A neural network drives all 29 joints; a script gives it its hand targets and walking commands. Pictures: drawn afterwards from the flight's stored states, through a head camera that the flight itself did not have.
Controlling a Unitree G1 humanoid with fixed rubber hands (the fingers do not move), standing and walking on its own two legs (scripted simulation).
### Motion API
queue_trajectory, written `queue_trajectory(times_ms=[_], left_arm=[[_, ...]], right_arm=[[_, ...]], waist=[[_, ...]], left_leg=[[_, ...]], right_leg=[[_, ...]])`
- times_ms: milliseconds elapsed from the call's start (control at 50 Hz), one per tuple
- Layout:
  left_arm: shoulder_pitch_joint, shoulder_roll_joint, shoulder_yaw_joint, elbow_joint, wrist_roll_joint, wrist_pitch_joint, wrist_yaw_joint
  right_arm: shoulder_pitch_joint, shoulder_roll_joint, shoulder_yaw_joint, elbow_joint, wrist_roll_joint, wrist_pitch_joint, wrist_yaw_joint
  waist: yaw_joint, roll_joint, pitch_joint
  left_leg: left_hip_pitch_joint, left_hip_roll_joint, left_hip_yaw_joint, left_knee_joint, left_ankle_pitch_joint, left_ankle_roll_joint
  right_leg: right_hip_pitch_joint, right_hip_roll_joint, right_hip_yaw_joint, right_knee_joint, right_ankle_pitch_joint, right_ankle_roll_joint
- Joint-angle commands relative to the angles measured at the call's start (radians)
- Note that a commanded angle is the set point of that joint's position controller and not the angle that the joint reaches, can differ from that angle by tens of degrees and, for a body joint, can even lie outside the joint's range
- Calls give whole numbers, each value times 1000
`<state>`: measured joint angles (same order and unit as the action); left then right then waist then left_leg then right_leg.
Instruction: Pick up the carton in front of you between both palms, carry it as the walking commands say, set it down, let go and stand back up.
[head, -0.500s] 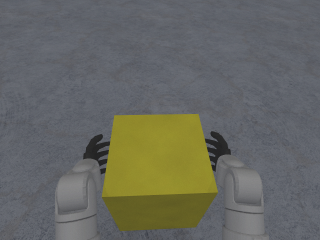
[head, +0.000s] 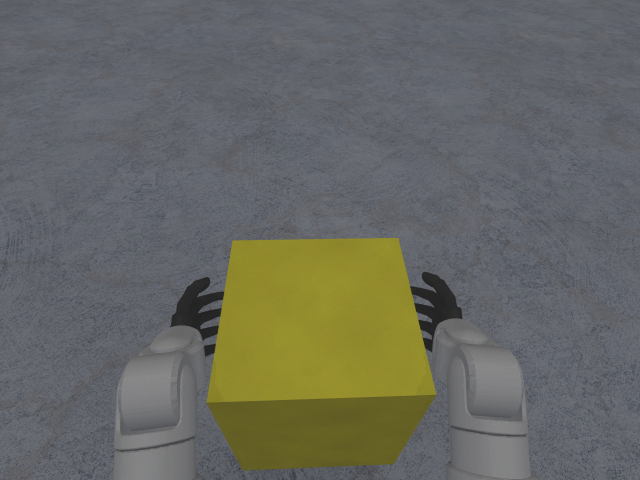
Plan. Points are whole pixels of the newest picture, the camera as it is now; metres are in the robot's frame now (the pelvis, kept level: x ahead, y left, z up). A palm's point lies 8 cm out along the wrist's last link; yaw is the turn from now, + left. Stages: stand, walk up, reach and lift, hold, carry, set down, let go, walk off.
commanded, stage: carry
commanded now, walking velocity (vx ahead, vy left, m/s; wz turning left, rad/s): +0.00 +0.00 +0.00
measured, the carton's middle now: (317, 358) +0.27 +0.00 +0.00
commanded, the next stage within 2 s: hold in 1.36 s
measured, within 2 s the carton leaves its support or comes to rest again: neither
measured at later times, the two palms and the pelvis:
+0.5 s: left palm (193, 385) +0.22 +0.14 +0.04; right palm (449, 378) +0.23 -0.15 +0.04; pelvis -0.05 +0.00 +0.00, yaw +0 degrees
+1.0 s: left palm (199, 391) +0.22 +0.14 +0.04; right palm (456, 382) +0.22 -0.16 +0.04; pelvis -0.06 -0.01 +0.00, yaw +0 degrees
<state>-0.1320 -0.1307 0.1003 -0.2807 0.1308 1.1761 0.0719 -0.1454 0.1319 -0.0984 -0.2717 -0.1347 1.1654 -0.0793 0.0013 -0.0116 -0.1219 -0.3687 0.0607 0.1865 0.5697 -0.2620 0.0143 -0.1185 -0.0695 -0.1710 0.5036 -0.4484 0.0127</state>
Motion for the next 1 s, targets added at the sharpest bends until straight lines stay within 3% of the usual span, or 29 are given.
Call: queue_trajectory(times_ms=[0,80,160,420,560,740,980], left_arm=[[-445,-914,-722,-29,-383,-42,-264],[-458,-898,-715,-9,-358,-105,-264],[-440,-866,-691,30,-323,-160,-257],[-496,-814,-489,306,-152,-407,-254],[-576,-889,-430,440,-104,-539,-272],[-507,-903,-511,361,-153,-488,-270],[-522,-887,-513,340,-157,-481,-268]], right_arm=[[-412,929,722,-13,377,-31,263],[-430,914,713,8,356,-92,267],[-409,879,685,44,323,-146,263],[-459,821,480,322,150,-395,265],[-543,890,421,457,102,-528,284],[-473,902,491,380,147,-475,283],[-487,891,495,357,150,-467,279]], waist=[[0,-23,-214],[0,-1,-193],[-2,9,-179],[-3,7,-140],[-2,15,-180],[2,15,-228],[0,7,-200]], left_leg=[[182,87,-74,-1,447,20],[194,103,-92,-24,444,23],[190,106,-102,-47,387,21],[166,105,-111,-99,241,10],[179,105,-116,-98,261,9],[185,108,-106,-72,365,14],[169,104,-104,-81,311,9]], right_leg=[[0,-114,48,-17,683,-1],[-41,-95,49,-39,477,-5],[-61,-91,60,-58,372,-11],[-131,-92,86,-107,195,-28],[-129,-89,91,-93,200,-37],[-103,-86,82,-45,315,-31],[-121,-89,89,-62,284,-38]])
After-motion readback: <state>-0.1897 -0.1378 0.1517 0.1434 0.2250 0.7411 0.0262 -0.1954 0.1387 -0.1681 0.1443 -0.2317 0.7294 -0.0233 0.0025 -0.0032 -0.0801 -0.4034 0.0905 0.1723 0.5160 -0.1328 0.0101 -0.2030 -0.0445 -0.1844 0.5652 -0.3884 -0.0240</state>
